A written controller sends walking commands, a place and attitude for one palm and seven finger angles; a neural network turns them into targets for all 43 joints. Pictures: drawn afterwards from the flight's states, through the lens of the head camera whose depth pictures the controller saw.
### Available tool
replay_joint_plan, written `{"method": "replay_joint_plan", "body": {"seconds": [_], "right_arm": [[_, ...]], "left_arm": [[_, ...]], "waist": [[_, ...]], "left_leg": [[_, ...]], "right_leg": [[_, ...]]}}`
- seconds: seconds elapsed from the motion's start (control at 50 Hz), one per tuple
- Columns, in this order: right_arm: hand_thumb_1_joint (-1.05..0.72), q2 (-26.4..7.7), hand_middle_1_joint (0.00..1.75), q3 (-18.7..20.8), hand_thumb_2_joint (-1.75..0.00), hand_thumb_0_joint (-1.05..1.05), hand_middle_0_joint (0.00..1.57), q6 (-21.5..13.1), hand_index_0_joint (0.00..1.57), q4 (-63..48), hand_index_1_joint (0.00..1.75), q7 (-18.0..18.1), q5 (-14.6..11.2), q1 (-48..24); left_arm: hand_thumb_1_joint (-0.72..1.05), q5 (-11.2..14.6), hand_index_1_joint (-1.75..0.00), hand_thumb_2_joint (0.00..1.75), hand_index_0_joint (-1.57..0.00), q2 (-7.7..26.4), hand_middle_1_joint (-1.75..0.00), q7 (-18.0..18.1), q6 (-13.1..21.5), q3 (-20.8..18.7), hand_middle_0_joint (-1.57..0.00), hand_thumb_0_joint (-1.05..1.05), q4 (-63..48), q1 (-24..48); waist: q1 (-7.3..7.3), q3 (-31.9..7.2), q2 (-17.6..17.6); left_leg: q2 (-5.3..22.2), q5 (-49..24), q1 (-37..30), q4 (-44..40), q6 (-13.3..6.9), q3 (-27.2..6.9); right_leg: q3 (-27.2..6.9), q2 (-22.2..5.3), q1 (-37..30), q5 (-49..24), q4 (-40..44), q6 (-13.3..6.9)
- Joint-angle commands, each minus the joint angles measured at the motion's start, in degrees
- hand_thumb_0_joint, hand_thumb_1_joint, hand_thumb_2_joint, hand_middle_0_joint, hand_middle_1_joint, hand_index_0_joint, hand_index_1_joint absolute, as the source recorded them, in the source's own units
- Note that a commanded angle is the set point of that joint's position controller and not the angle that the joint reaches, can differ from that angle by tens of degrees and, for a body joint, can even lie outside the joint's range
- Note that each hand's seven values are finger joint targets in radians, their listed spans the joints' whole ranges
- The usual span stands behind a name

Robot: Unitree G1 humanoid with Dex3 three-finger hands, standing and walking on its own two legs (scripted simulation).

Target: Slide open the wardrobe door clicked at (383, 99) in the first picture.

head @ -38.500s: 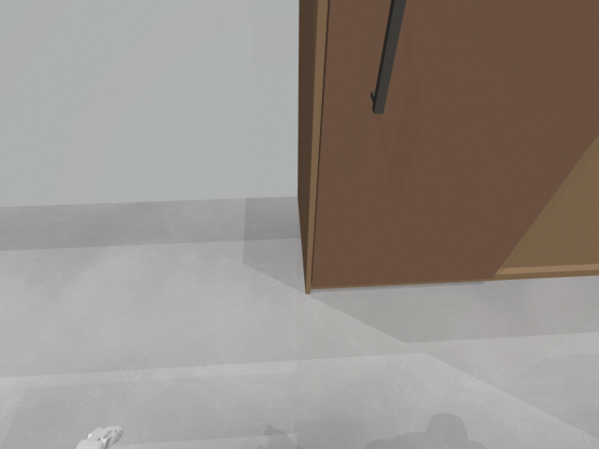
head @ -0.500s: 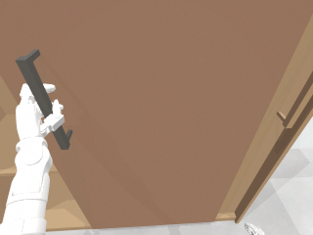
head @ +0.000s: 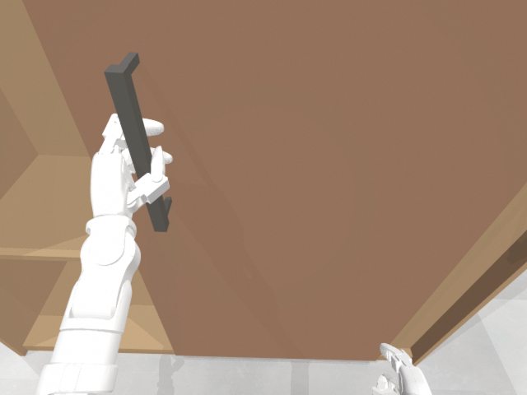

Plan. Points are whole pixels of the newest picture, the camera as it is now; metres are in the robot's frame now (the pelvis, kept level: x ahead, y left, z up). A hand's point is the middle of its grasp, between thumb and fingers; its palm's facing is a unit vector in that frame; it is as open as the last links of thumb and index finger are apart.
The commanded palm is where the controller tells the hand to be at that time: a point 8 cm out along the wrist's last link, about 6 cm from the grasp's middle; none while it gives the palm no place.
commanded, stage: stop walking and hold the door there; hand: left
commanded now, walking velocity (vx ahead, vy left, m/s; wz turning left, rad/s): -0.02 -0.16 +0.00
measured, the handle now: (148, 155) +0.38 +0.21 +0.19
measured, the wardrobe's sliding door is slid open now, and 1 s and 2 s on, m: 0.54 0.54 0.54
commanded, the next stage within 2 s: loosen the grip on the handle in 0.96 s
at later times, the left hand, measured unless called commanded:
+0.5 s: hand (156, 180) +0.33 +0.18 +0.19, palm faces +0.10 -0.99 -0.05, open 5.9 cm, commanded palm +0.31 +0.22 +0.16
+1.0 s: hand (153, 181) +0.33 +0.19 +0.19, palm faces +0.05 -0.99 -0.10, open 6.0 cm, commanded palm +0.31 +0.22 +0.16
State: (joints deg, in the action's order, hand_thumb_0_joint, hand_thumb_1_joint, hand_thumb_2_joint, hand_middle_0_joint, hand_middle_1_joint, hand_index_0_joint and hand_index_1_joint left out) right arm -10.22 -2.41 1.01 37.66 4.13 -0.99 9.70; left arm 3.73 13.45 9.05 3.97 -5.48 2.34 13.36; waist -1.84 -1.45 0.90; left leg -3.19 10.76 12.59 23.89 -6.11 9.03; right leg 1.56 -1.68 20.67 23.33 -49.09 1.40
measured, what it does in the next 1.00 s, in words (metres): steps on the spot: right foot, then left foot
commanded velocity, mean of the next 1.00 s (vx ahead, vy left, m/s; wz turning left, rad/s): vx -0.01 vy -0.02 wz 0.00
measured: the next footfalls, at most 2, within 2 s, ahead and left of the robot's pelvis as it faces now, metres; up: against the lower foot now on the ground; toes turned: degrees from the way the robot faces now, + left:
right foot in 0.18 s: +0.03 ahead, -0.07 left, +0.00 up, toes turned -4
left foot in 0.56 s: +0.04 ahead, +0.20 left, +0.00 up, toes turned -3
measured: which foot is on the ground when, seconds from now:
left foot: down 0.00-0.42, up 0.44-0.54, down 0.56-1.00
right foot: up 0.00-0.16, down 0.18-1.00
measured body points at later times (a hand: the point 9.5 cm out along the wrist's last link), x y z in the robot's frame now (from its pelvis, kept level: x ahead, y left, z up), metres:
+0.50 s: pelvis -0.04 +0.05 -0.01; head -0.05 +0.06 +0.44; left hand +0.32 +0.24 +0.19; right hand +0.12 -0.22 -0.08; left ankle -0.03 +0.12 -0.69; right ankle -0.02 -0.10 -0.74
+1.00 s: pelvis -0.04 +0.08 -0.01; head -0.06 +0.08 +0.44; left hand +0.32 +0.24 +0.20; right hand +0.11 -0.14 -0.11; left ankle +0.00 +0.20 -0.74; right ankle -0.01 -0.06 -0.74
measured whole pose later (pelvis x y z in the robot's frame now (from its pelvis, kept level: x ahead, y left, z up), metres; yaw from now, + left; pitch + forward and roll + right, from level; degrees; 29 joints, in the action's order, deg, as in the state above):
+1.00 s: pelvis -0.04 +0.08 -0.01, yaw -2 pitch -2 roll +0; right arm -10.9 -2.6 0.5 40.6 4.5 -0.9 10.4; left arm 3.7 10.0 6.6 5.2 0.7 14.3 24.0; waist -1.8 -1.7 0.7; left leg 0.5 14.0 16.4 31.8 0.1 -0.4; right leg 0.3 -2.6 15.7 13.3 -30.5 2.3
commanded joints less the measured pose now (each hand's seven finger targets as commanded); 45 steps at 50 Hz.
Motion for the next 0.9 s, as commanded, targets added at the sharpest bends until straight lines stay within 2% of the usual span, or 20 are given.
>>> {"method": "replay_joint_plan", "body": {"seconds": [0.0,0.12,0.16,0.18,0.26,0.32,0.36,0.38,0.4,0.42,0.44,0.46,0.48,0.5,0.52,0.54,0.58,0.64,0.7,0.88], "right_arm": [[-0.90,-9.1,0.30,2.7,-0.90,0.00,0.20,-3.5,0.20,-8.4,0.30,1.3,0.6,-7.5],[-0.90,-9.2,0.30,3.6,-0.90,0.00,0.20,-4.1,0.20,-9.6,0.30,0.3,1.0,-8.9],[-0.90,-8.8,0.30,2.9,-0.90,0.00,0.20,-3.5,0.20,-9.3,0.30,0.3,-0.1,-7.6],[-0.90,-7.7,0.30,2.7,-0.90,0.00,0.20,-3.4,0.20,-8.9,0.30,0.8,0.3,-7.5],[-0.90,-9.9,0.30,3.1,-0.90,0.00,0.20,-2.6,0.20,-9.9,0.30,1.3,-0.6,-8.4],[-0.90,-10.0,0.30,3.4,-0.90,0.00,0.20,-3.2,0.20,-10.1,0.30,1.2,0.9,-9.7],[-0.90,-11.2,0.30,5.3,-0.90,0.00,0.20,-3.8,0.20,-10.8,0.30,0.7,1.7,-9.9],[-0.90,-12.1,0.30,6.3,-0.90,0.00,0.20,-3.6,0.20,-10.2,0.30,0.1,1.1,-8.7],[-0.90,-12.8,0.30,6.3,-0.90,0.00,0.20,-3.0,0.20,-8.4,0.30,-0.6,-1.1,-6.3],[-0.90,-11.3,0.30,5.0,-0.90,0.00,0.20,-2.1,0.20,-8.5,0.30,-0.4,-2.1,-7.1],[-0.90,-9.8,0.30,4.7,-0.90,0.00,0.20,-2.2,0.20,-8.6,0.30,0.0,-1.3,-5.8],[-0.90,-5.5,0.30,2.7,-0.90,0.00,0.20,-2.9,0.20,-10.1,0.30,-0.8,-0.9,-7.2],[-0.90,-6.6,0.30,2.3,-0.90,0.00,0.20,-3.2,0.20,-8.6,0.30,-0.1,0.1,-8.2],[-0.90,-9.9,0.30,4.0,-0.90,0.00,0.20,-2.4,0.20,-6.2,0.30,0.6,0.0,-6.4],[-0.90,-12.4,0.30,4.8,-0.90,0.00,0.20,-2.2,0.20,-7.5,0.30,0.5,0.2,-8.8],[-0.90,-12.3,0.30,4.7,-0.90,0.00,0.20,-2.1,0.20,-9.4,0.30,0.1,0.2,-10.1],[-0.90,-9.0,0.30,4.1,-0.90,0.00,0.20,-2.2,0.20,-9.9,0.30,0.5,-1.3,-8.1],[-0.90,-9.3,0.30,3.0,-0.90,0.00,0.20,-3.1,0.20,-8.1,0.30,0.1,-0.3,-8.1],[-0.90,-8.4,0.30,3.4,-0.90,0.00,0.20,-3.0,0.20,-8.1,0.30,0.3,-0.6,-6.6],[-0.90,-8.5,0.30,2.5,-0.90,0.00,0.20,-3.7,0.20,-5.7,0.30,1.3,0.0,-7.0]], "left_arm": [[0.90,-1.0,-1.40,0.90,-0.45,5.3,-1.40,-2.2,1.3,2.7,-0.45,0.00,-11.0,15.6],[0.90,-0.6,-1.40,0.90,-0.45,5.7,-1.40,-3.0,1.4,2.6,-0.45,0.00,-13.6,15.6],[0.90,-0.8,-1.40,0.90,-0.45,7.6,-1.40,-3.1,1.7,1.0,-0.45,0.00,-13.6,16.2],[0.90,-0.5,-1.40,0.90,-0.45,8.8,-1.40,-3.0,1.2,-0.8,-0.45,0.00,-10.5,16.0],[0.90,-0.8,-1.40,0.90,-0.45,4.3,-1.40,-4.0,0.6,4.2,-0.45,0.00,-12.5,21.6],[0.90,0.1,-1.40,0.90,-0.45,6.1,-1.40,-2.4,0.5,1.9,-0.45,0.00,-10.1,21.2],[0.90,1.3,-1.40,0.90,-0.45,4.4,-1.40,-2.3,0.1,1.9,-0.45,0.00,-7.4,20.4],[0.90,0.7,-1.40,0.90,-0.45,5.7,-1.40,-2.1,0.3,1.3,-0.45,0.00,-6.3,19.0],[0.90,-0.7,-1.40,0.90,-0.45,4.7,-1.40,-2.6,2.0,3.2,-0.45,0.00,-7.0,21.8],[0.90,-0.3,-1.40,0.90,-0.45,1.5,-1.40,-3.7,1.6,5.5,-0.45,0.00,-4.8,24.3],[0.90,0.6,-1.40,0.90,-0.45,3.5,-1.40,-4.8,1.8,4.0,-0.45,0.00,-6.2,28.4],[0.90,-0.7,-1.40,0.90,-0.45,4.2,-1.40,-5.5,1.5,4.0,-0.45,0.00,-12.2,32.0],[0.90,-1.5,-1.40,0.90,-0.45,6.1,-1.40,-4.9,1.9,2.4,-0.45,0.00,-11.4,31.6],[0.90,-1.3,-1.40,0.90,-0.45,5.4,-1.40,-4.6,2.3,2.0,-0.45,0.00,-6.8,30.6],[0.90,-0.5,-1.40,0.90,-0.45,1.4,-1.40,-4.6,2.9,5.9,-0.45,0.00,-8.3,30.6],[0.90,0.1,-1.40,0.90,-0.45,0.9,-1.40,-3.8,2.7,7.2,-0.45,0.00,-12.4,31.8],[0.90,-0.1,-1.40,0.90,-0.45,-3.2,-1.40,-3.9,2.1,10.8,-0.45,0.00,-5.6,30.3],[0.90,-1.8,-1.40,0.90,-0.45,2.7,-1.40,-4.0,2.8,5.5,-0.45,0.00,-8.3,31.4],[0.90,-1.9,-1.40,0.90,-0.45,4.9,-1.40,-3.5,1.7,4.2,-0.45,0.00,-5.4,29.9],[0.90,-1.1,-1.40,0.90,-0.45,-0.5,-1.40,-4.2,3.0,8.7,-0.45,0.00,1.6,31.4]], "waist": [[1.17,-10.0,5.9],[0.05,-14.4,1.8],[1.35,-12.4,-12.5],[1.83,-11.7,-11.9],[1.52,-12.8,3.7],[-0.51,-15.1,8.6],[-1.73,-14.1,14.1],[-3.17,-13.0,5.6],[-2.24,-8.0,-23.7],[0.54,-1.8,-21.5],[2.41,-3.4,-14.0],[2.50,-5.3,-11.8],[3.19,-5.3,-6.7],[3.74,-7.6,-3.7],[2.89,-9.8,14.5],[1.89,-12.0,24.0],[0.69,-8.1,10.6],[0.76,-11.5,5.7],[2.11,-13.2,-12.0],[1.41,-10.0,1.3]], "left_leg": [[15.5,-20.0,-12.2,-12.8,13.1,-12.2],[11.8,-35.9,-10.4,3.2,19.7,-7.1],[10.2,-12.9,-8.8,14.8,12.5,-10.3],[9.4,-2.8,-4.4,10.7,10.1,-11.1],[16.4,-4.0,-6.8,-7.3,4.1,-20.9],[16.6,-5.6,-7.9,-17.6,16.7,-21.0],[7.5,-21.0,1.0,-11.4,37.0,-6.2],[-0.5,-22.9,4.9,12.5,37.3,1.7],[2.8,2.1,1.2,46.3,22.3,-13.2],[4.2,22.3,9.8,51.8,10.3,-20.3],[4.7,20.5,11.1,47.9,-13.7,-19.4],[7.6,20.2,9.5,32.7,-12.5,-20.3],[7.0,13.7,6.0,16.9,3.1,-13.3],[6.8,3.0,-2.3,5.0,6.9,-12.8],[13.1,-7.3,-8.7,-4.4,12.8,-24.2],[20.2,-3.4,-6.0,-9.2,5.1,-35.9],[19.3,-3.8,2.2,-3.9,-3.9,-29.7],[15.0,-14.2,4.0,4.3,-0.4,-21.6],[5.0,3.0,5.5,13.7,6.4,-10.1],[12.3,2.5,2.6,-3.0,2.4,-17.8]], "right_leg": [[1.1,1.6,-1.9,-0.2,9.8,-0.6],[0.3,-1.0,-14.9,-10.0,32.3,-5.2],[-14.4,-12.9,-6.1,-28.5,31.7,-12.3],[-13.3,-14.2,-8.2,-36.8,28.8,-11.8],[-1.8,1.3,-3.1,-3.1,16.7,-1.5],[-0.6,3.6,-5.5,5.4,8.8,-3.1],[6.4,5.2,-19.9,7.4,19.2,-5.0],[2.6,-2.3,-22.4,5.2,30.2,-10.0],[-20.3,-22.3,-2.6,-8.3,35.8,-18.4],[-19.7,-23.2,0.5,-22.7,32.0,-19.0],[-13.6,-20.6,-4.5,-31.0,29.6,-14.7],[-7.9,-18.1,-5.5,-21.3,26.0,-9.9],[0.5,-12.5,-4.2,-14.9,21.3,-5.8],[2.3,-7.9,0.3,-9.2,10.5,-4.1],[3.1,0.6,6.8,3.3,-0.2,-2.1],[-1.5,3.3,5.8,8.4,-7.9,-1.5],[-2.8,2.3,-1.0,3.6,-0.3,-0.4],[-2.1,0.5,-12.9,-5.6,17.3,-0.9],[-14.0,-12.4,-13.9,-17.7,27.7,-5.7],[-1.0,-1.0,-8.3,-5.0,20.4,-0.4]]}}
